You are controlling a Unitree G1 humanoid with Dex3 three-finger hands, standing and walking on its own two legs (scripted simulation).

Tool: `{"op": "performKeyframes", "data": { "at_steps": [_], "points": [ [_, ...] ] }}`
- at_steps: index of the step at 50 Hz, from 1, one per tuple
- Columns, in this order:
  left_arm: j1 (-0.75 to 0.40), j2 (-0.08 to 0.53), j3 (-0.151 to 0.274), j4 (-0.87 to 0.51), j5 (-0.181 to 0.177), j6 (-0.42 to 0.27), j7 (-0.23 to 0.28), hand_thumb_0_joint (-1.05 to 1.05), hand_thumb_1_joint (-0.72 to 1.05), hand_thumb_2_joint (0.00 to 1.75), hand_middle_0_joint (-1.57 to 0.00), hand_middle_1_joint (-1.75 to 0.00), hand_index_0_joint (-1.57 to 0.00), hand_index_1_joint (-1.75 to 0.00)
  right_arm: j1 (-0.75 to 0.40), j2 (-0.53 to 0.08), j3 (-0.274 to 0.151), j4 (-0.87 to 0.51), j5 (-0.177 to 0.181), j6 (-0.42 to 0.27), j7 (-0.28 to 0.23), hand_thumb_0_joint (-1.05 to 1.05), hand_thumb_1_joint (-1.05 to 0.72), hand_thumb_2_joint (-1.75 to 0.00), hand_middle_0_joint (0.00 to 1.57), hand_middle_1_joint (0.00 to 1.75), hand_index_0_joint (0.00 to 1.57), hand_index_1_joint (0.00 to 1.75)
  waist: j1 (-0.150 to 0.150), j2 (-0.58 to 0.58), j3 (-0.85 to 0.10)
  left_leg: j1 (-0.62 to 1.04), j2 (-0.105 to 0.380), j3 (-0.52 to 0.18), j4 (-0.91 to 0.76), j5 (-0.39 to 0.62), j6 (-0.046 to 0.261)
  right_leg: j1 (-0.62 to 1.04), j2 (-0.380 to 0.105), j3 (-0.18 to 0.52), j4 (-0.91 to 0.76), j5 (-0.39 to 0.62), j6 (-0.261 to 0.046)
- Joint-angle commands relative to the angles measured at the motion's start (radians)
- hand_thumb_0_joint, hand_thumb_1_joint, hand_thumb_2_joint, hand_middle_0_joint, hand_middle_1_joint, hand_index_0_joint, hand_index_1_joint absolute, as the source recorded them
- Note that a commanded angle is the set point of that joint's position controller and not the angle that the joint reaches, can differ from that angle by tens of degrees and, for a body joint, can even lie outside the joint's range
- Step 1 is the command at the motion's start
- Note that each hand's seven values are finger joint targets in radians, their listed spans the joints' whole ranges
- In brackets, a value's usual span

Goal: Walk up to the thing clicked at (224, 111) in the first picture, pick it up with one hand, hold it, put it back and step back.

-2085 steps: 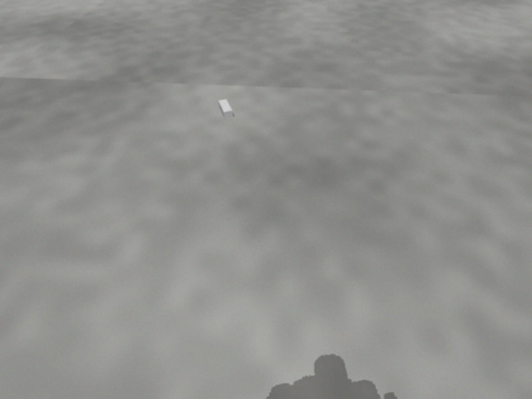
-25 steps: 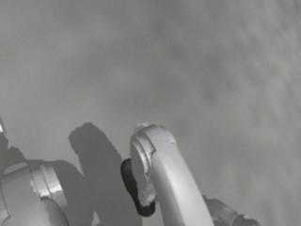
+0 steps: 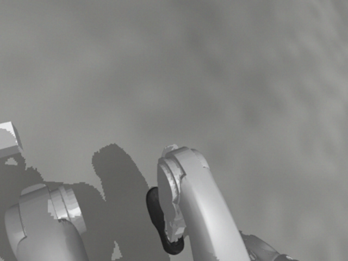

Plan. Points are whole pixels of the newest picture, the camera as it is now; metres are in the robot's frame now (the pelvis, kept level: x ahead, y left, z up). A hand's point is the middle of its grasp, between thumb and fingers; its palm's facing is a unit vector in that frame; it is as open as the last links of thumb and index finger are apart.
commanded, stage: withdraw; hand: left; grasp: from above
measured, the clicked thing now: out of the picture +0.42 +0.31 -0.27
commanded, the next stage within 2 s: home in 0.58 s
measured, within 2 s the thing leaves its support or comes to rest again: rests again in 0.08 s
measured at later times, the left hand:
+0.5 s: hand out of the picture +0.39 +0.31 -0.08, palm faces -0.51 -0.11 -0.85, open 14.0 cm
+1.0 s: hand out of the picture +0.44 +0.33 -0.13, palm faces -0.29 -0.24 -0.93, open 12.0 cm
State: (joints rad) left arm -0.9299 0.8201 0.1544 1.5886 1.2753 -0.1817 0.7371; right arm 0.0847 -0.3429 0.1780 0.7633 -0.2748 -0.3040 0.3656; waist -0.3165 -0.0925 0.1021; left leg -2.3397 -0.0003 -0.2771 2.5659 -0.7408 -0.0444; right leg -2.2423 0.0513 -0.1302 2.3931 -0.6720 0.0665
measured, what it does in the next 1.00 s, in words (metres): stands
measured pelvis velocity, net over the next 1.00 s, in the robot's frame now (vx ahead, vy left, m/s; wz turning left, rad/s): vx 0.00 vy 0.00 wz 0.10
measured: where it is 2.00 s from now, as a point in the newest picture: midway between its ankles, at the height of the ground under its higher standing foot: (127, 256)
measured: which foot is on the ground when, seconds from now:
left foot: down 0.00-1.00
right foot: down 0.00-1.00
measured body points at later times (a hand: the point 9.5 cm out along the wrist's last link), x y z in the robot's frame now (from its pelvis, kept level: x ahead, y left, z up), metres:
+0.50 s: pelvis -0.02 -0.02 +0.06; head +0.19 +0.06 +0.45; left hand +0.42 +0.31 -0.03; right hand +0.10 -0.28 -0.05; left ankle +0.06 +0.13 -0.27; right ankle +0.11 -0.13 -0.27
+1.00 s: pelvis +0.00 +0.00 +0.03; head +0.23 +0.09 +0.41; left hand +0.45 +0.33 -0.08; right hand +0.06 -0.26 -0.07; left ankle +0.06 +0.13 -0.27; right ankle +0.11 -0.13 -0.27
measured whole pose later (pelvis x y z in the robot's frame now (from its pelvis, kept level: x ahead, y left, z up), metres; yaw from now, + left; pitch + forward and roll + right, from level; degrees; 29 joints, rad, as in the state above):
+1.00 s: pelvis +0.00 +0.00 +0.03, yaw +6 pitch +36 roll -9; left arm -0.89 0.68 0.15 1.30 1.10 -0.13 0.42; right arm 0.20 -0.24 0.04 0.75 -0.14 -0.09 0.19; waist -0.25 0.01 -0.07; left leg -2.34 -0.01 -0.16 2.40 -0.69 -0.02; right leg -2.26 0.01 -0.04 2.31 -0.68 0.06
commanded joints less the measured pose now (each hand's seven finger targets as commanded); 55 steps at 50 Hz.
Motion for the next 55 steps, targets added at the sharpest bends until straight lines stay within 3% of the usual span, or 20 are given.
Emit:
{"op": "performKeyframes", "data": {
  "at_steps": [1, 3, 5, 8, 10, 15, 17, 19, 23, 28, 32, 34, 36, 38, 40, 43, 48, 52, 53, 55],
  "points": [
    [-0.229, 0.177, -0.007, -0.29, -0.082, 0.093, -0.021, 0.0, -0.52, 0.99, -0.07, -0.99, -0.07, -0.99, 0.161, -0.28, -0.147, 0.008, 0.067, 0.039, 0.01, 0.0, -0.9, -0.9, 0.2, 0.3, 0.2, 0.3, 0.056, 0.658, -0.85, 0.584, 0.018, 0.19, -0.326, 0.328, 0.031, 0.329, 0.031, -0.097, -0.198, 0.343, -0.101],
    [-0.22, 0.143, -0.036, -0.349, -0.104, 0.125, -0.096, 0.0, -0.52, 1.0, -0.07, -0.99, -0.07, -0.99, 0.168, -0.279, -0.183, -0.007, 0.112, 0.072, -0.001, 0.0, -0.9, -0.9, 0.2, 0.3, 0.2, 0.3, 0.077, 0.618, -0.906, 0.574, 0.014, 0.197, -0.359, 0.307, 0.038, 0.326, 0.029, -0.078, -0.224, 0.321, -0.105],
    [-0.218, 0.037, -0.106, -0.32, -0.127, 0.149, -0.185, 0.0, -0.52, 1.0, -0.07, -1.0, -0.07, -1.0, 0.203, -0.259, -0.203, 0.016, 0.132, 0.099, -0.011, 0.0, -0.9, -0.9, 0.2, 0.3, 0.2, 0.3, 0.056, 0.51, -0.818, 0.506, 0.01, 0.206, -0.369, 0.261, 0.054, 0.322, 0.033, -0.058, -0.261, 0.285, -0.101],
    [-0.235, 0.01, -0.128, -0.401, -0.162, 0.156, -0.29, 0.0, -0.53, 1.01, -0.08, -1.01, -0.07, -1.01, 0.234, -0.237, -0.224, -0.01, 0.153, 0.149, -0.037, 0.0, -0.9, -0.9, 0.2, 0.3, 0.2, 0.3, 0.069, 0.41, -0.862, 0.496, 0.0, 0.208, -0.421, 0.222, 0.066, 0.397, 0.026, -0.034, -0.322, 0.239, -0.101],
    [-0.253, -0.04, -0.162, -0.382, -0.176, 0.152, -0.357, 0.0, -0.52, 1.01, -0.08, -1.01, -0.08, -1.01, 0.24, -0.228, -0.233, -0.018, 0.168, 0.181, -0.058, 0.0, -0.9, -0.9, 0.2, 0.3, 0.2, 0.3, 0.048, 0.349, -0.824, 0.498, -0.006, 0.192, -0.458, 0.178, 0.066, 0.375, 0.017, -0.031, -0.34, 0.197, -0.105],
    [-0.227, -0.033, -0.181, -0.329, -0.154, 0.097, -0.472, 0.0, -0.53, 1.02, -0.09, -1.01, -0.08, -1.02, 0.234, -0.198, -0.223, -0.062, 0.181, 0.228, -0.129, 0.0, -0.9, -0.9, 0.2, 0.3, 0.2, 0.3, 0.051, 0.191, -0.685, 0.41, -0.021, 0.216, -0.474, 0.108, 0.082, 0.403, 0.005, 0.006, -0.415, 0.093, -0.103],
    [-0.256, 0.011, -0.159, -0.362, -0.148, 0.065, -0.486, 0.0, -0.52, 1.02, -0.09, -1.01, -0.08, -1.01, 0.228, -0.194, -0.214, -0.079, 0.182, 0.239, -0.159, 0.0, -0.9, -0.9, 0.2, 0.3, 0.2, 0.3, 0.07, 0.178, -0.688, 0.398, -0.031, 0.231, -0.476, 0.113, 0.083, 0.414, -0.003, 0.014, -0.432, 0.078, -0.105],
    [-0.234, 0.036, -0.146, -0.329, -0.132, 0.036, -0.487, 0.0, -0.52, 1.02, -0.08, -1.01, -0.07, -1.02, 0.219, -0.182, -0.204, -0.085, 0.181, 0.245, -0.183, 0.0, -0.9, -0.9, 0.2, 0.3, 0.2, 0.3, 0.083, 0.181, -0.682, 0.401, -0.033, 0.243, -0.476, 0.111, 0.083, 0.418, -0.008, 0.023, -0.434, 0.07, -0.105],
    [-0.276, 0.084, -0.129, -0.294, -0.086, -0.031, -0.451, 0.0, -0.5, 1.0, -0.09, -0.99, -0.09, -1.0, 0.213, -0.167, -0.179, -0.083, 0.163, 0.25, -0.214, 0.0, -0.9, -0.9, 0.2, 0.3, 0.2, 0.3, 0.071, 0.189, -0.685, 0.38, -0.03, 0.253, -0.46, 0.108, 0.085, 0.439, -0.009, 0.042, -0.433, 0.057, -0.097],
    [-0.357, 0.143, -0.109, -0.23, -0.029, -0.105, -0.365, 0.0, -0.49, 0.99, -0.08, -1.0, -0.09, -0.99, 0.21, -0.175, -0.16, -0.075, 0.137, 0.244, -0.239, 0.0, -0.89, -0.9, 0.2, 0.3, 0.2, 0.3, 0.056, 0.253, -0.697, 0.395, -0.024, 0.239, -0.431, 0.079, 0.075, 0.363, -0.004, 0.038, -0.387, 0.005, -0.105],
    [-0.412, 0.158, -0.101, -0.157, 0.011, -0.135, -0.277, 0.0, -0.49, 0.98, -0.07, -1.01, -0.08, -1.0, 0.239, -0.2, -0.148, -0.056, 0.104, 0.221, -0.244, 0.0, -0.89, -0.89, 0.2, 0.3, 0.2, 0.3, 0.019, 0.312, -0.709, 0.457, -0.02, 0.227, -0.399, 0.115, 0.067, 0.303, -0.007, 0.007, -0.346, 0.061, -0.099],
    [-0.457, 0.19, -0.076, -0.178, 0.027, -0.138, -0.232, 0.0, -0.49, 0.98, -0.07, -1.01, -0.09, -1.0, 0.246, -0.213, -0.15, -0.047, 0.092, 0.214, -0.245, 0.0, -0.9, -0.89, 0.2, 0.3, 0.2, 0.3, 0.03, 0.394, -0.758, 0.518, -0.021, 0.223, -0.41, 0.122, 0.056, 0.277, -0.01, -0.02, -0.313, 0.084, -0.105],
    [-0.432, 0.194, -0.061, -0.174, 0.038, -0.125, -0.199, 0.0, -0.35, 0.93, -0.23, -0.85, -0.23, -0.84, 0.251, -0.218, -0.157, -0.04, 0.081, 0.206, -0.241, 0.0, -0.88, -0.89, 0.2, 0.3, 0.2, 0.3, 0.029, 0.46, -0.769, 0.567, -0.017, 0.223, -0.414, 0.133, 0.049, 0.251, -0.013, -0.04, -0.285, 0.102, -0.105],
    [-0.464, 0.202, -0.046, -0.233, 0.032, -0.104, -0.174, 0.0, -0.28, 0.95, -0.26, -0.72, -0.23, -0.74, 0.266, -0.219, -0.166, -0.025, 0.073, 0.197, -0.234, 0.0, -0.88, -0.89, 0.2, 0.3, 0.2, 0.3, 0.026, 0.511, -0.815, 0.598, -0.014, 0.222, -0.411, 0.164, 0.045, 0.243, -0.013, -0.047, -0.266, 0.141, -0.105],
    [-0.419, 0.233, -0.006, -0.294, 0.005, -0.07, -0.164, 0.0, -0.23, 0.95, -0.26, -0.7, -0.23, -0.73, 0.273, -0.222, -0.181, -0.035, 0.078, 0.192, -0.223, 0.0, -0.88, -0.89, 0.2, 0.3, 0.2, 0.3, 0.059, 0.573, -0.923, 0.668, -0.013, 0.23, -0.41, 0.239, 0.038, 0.271, -0.019, -0.04, -0.246, 0.206, -0.112],
    [-0.348, 0.204, 0.016, -0.335, -0.077, -0.008, -0.182, 0.0, -0.09, 0.91, -0.24, -0.62, -0.22, -0.64, 0.282, -0.219, -0.202, -0.038, 0.092, 0.19, -0.205, 0.0, -0.89, -0.9, 0.2, 0.3, 0.2, 0.3, 0.086, 0.559, -0.977, 0.661, -0.014, 0.243, -0.423, 0.283, 0.044, 0.301, -0.023, -0.04, -0.263, 0.256, -0.109],
    [-0.186, 0.153, 0.045, -0.481, -0.25, 0.084, -0.305, 0.0, 0.28, 0.96, -0.24, -0.54, -0.22, -0.55, 0.325, -0.209, -0.249, -0.043, 0.15, 0.211, -0.188, 0.0, -0.89, -0.9, 0.2, 0.3, 0.2, 0.3, 0.157, 0.527, -1.106, 0.728, -0.017, 0.253, -0.495, 0.355, 0.053, 0.439, -0.026, -0.013, -0.327, 0.317, -0.108],
    [-0.019, -0.011, -0.028, -0.642, -0.408, 0.148, -0.456, 0.0, 0.58, 0.95, -0.22, -0.44, -0.21, -0.45, 0.314, -0.179, -0.261, -0.073, 0.208, 0.242, -0.194, 0.0, -0.89, -0.9, 0.2, 0.3, 0.2, 0.3, 0.159, 0.39, -1.012, 0.71, -0.015, 0.238, -0.582, 0.316, 0.065, 0.508, -0.019, 0.001, -0.427, 0.295, -0.103],
    [0.013, 0.004, -0.006, -0.737, -0.451, 0.155, -0.491, 0.0, 0.66, 0.94, -0.22, -0.41, -0.21, -0.42, 0.301, -0.179, -0.266, -0.092, 0.22, 0.249, -0.199, 0.0, -0.9, -0.9, 0.2, 0.3, 0.2, 0.3, 0.176, 0.377, -1.029, 0.722, -0.015, 0.227, -0.603, 0.318, 0.066, 0.532, -0.022, 0.006, -0.439, 0.298, -0.101],
    [0.135, -0.048, -0.016, -0.805, -0.531, 0.177, -0.563, 0.0, 0.8, 0.96, -0.22, -0.38, -0.21, -0.39, 0.266, -0.168, -0.269, -0.125, 0.237, 0.262, -0.21, 0.0, -0.9, -0.9, 0.2, 0.3, 0.2, 0.3, 0.182, 0.304, -0.96, 0.713, -0.012, 0.215, -0.64, 0.301, 0.071, 0.564, -0.023, 0.014, -0.485, 0.293, -0.098]
  ]
}}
